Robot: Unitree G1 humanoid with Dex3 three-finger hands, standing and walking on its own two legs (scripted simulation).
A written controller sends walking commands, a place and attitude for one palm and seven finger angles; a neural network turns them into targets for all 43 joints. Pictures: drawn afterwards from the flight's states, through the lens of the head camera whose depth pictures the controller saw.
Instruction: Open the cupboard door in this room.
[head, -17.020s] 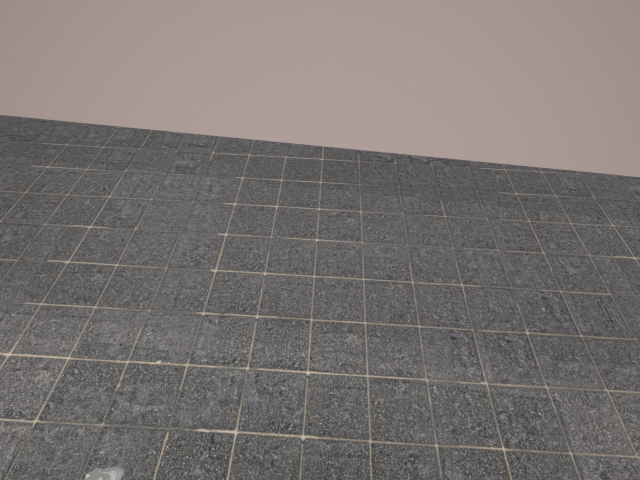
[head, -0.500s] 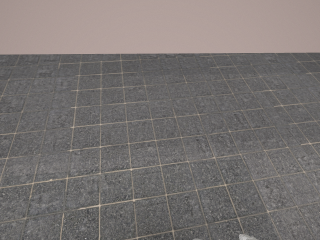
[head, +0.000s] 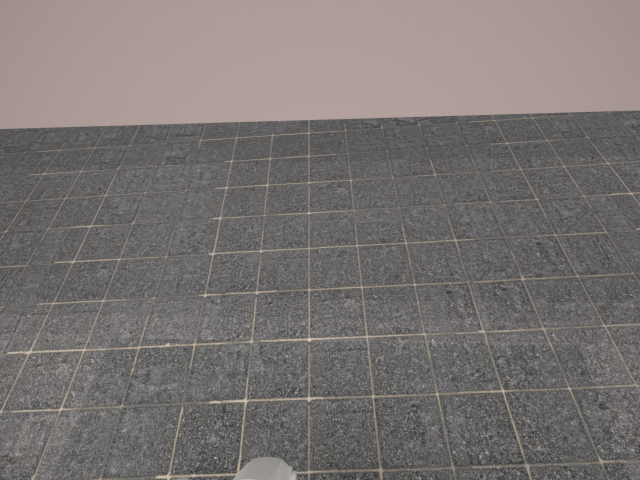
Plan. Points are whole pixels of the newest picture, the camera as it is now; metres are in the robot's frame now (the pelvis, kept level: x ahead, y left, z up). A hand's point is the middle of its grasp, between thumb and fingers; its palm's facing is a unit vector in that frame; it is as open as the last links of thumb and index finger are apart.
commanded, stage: turn or walk to find it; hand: left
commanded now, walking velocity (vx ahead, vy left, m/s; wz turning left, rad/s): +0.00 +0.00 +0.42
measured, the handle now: out of the picture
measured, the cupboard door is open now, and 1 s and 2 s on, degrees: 0 0 0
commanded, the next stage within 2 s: stand and wait in 0.34 s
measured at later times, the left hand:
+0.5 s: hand out of the picture -0.03 +0.25 -0.17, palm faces +0.22 -0.94 -0.25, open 7.4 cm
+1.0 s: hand out of the picture +0.01 +0.24 -0.19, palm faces +0.00 -0.98 -0.20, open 7.4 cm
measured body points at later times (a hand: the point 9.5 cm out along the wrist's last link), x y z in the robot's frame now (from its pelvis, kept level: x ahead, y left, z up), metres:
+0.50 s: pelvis -0.02 +0.04 +0.00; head +0.00 +0.05 +0.45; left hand -0.04 +0.30 -0.15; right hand +0.12 -0.18 -0.14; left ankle -0.04 +0.15 -0.74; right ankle -0.01 -0.10 -0.69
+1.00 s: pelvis -0.04 +0.04 -0.01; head +0.00 +0.06 +0.44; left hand +0.01 +0.29 -0.17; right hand +0.01 -0.22 -0.14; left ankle -0.04 +0.16 -0.74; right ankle -0.02 -0.08 -0.70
